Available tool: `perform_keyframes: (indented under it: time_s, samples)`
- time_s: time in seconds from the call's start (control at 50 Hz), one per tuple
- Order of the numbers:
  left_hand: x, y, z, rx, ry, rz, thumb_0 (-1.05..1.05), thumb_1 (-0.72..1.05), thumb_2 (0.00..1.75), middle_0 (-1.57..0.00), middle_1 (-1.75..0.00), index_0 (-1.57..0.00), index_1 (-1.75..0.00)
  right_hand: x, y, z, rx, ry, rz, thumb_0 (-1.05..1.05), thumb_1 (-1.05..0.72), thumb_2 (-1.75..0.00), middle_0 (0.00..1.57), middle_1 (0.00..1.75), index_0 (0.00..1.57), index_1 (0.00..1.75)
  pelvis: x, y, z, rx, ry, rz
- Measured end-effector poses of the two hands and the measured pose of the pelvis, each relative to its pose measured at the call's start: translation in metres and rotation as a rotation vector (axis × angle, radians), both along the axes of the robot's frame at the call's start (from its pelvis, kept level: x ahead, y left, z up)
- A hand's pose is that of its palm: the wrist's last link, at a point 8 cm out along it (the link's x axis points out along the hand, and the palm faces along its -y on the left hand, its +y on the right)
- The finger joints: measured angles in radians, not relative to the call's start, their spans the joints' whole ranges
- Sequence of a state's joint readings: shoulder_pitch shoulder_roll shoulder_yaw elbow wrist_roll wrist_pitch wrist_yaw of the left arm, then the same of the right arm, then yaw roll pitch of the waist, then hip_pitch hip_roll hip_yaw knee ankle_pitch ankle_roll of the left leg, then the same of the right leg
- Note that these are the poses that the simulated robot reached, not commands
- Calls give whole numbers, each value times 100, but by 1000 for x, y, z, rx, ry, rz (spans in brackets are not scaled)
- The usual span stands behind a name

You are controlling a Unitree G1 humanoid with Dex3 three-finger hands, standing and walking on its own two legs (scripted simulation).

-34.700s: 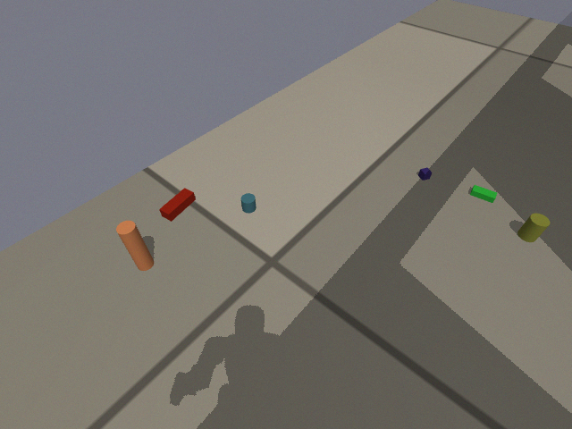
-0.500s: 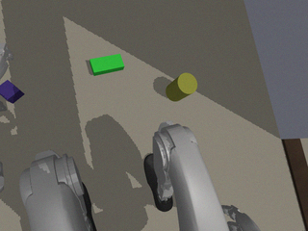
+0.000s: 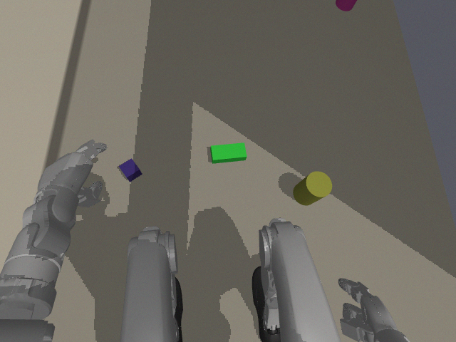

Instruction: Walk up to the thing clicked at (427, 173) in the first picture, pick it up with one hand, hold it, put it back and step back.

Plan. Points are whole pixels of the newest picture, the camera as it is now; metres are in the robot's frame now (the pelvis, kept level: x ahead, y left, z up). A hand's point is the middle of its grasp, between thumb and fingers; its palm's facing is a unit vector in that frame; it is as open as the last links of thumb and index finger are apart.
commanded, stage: home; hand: left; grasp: from above
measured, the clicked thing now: (130, 170) +0.53 +0.26 -0.41
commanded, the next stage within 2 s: none
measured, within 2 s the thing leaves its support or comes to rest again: neither
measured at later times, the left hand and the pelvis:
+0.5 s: hand (59, 239) +0.28 +0.20 +0.09, palm faces +0.02 -0.94 -0.33, open 7.4 cm; pelvis +0.04 -0.01 +0.18, yaw +4 degrees
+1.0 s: hand out of the picture +0.23 +0.20 +0.24, palm faces +0.17 -0.96 -0.20, open 7.4 cm; pelvis +0.09 +0.00 +0.28, yaw +6 degrees
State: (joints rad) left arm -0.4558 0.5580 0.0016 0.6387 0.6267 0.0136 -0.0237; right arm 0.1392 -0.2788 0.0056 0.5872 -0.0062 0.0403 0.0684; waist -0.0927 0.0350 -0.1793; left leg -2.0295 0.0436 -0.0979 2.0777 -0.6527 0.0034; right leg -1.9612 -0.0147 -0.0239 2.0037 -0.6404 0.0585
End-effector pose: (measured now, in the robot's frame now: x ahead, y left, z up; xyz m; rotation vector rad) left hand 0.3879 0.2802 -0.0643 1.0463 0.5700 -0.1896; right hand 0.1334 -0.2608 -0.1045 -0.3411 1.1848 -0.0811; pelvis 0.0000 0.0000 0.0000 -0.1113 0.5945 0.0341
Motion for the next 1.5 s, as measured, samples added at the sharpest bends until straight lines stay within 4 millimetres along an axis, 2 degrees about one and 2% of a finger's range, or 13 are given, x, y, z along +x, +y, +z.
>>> perform_keyframes:
  time_s: [0.14, 0.34, 0.44, 0.58, 0.78, 0.84, 0.92, 1.12, 1.5]
  samples:
    - [-44, -10, 53, -167, -36, 151, 0, 78, 91, -22, -35, -22, -35, 43, 11, 48, 33, -146, 22, 1, -90, -90, 20, 30, 20, 30, 3, -4, 46, 19, -35, 17]
    - [-96, -24, 130, -402, 8, 423, 1, 88, 90, -21, -31, -21, -31, 84, 21, 136, 50, -322, 7, 1, -90, -90, 21, 30, 20, 30, 18, -8, 121, 42, -107, 33]
    - [-117, -30, 168, -499, 45, 539, 1, 89, 90, -21, -30, -21, -30, 93, 22, 184, 38, -380, -6, 1, -90, -90, 21, 30, 20, 30, 32, -9, 161, 49, -158, 41]
    - [-136, -36, 222, -605, 73, 677, 1, 89, 90, -21, -30, -21, -30, 96, 22, 244, 5, -427, -24, 1, -90, -90, 21, 30, 20, 30, 53, -9, 213, 59, -236, 56]
    - [-160, -41, 298, -679, 60, 748, 1, 90, 90, -20, -30, -20, -30, 102, 26, 304, -11, -511, -54, 1, -90, -90, 21, 30, 20, 30, 81, -5, 265, 71, -343, 71]
    - [-167, -41, 314, -683, 51, 747, 1, 90, 90, -20, -30, -20, -30, 108, 28, 315, -7, -547, -52, 1, -90, -90, 21, 30, 20, 30, 86, -4, 274, 75, -368, 74]
    - [-176, -40, 325, -686, 46, 751, 1, 90, 90, -20, -30, -20, -30, 118, 32, 325, 1, -592, -36, 1, -90, -90, 21, 30, 20, 30, 89, -3, 279, 80, -391, 79]
    - [-187, -38, 322, -697, 60, 759, 1, 90, 90, -20, -30, -20, -30, 134, 38, 337, 5, -662, 22, 2, -90, -90, 21, 30, 20, 30, 86, -2, 281, 86, -417, 86]
    - [-189, -38, 324, -691, 56, 736, 1, 90, 90, -20, -30, -20, -30, 110, 34, 328, -4, -606, 3, 2, -90, -90, 21, 30, 21, 30, 79, -1, 281, 84, -429, 81]
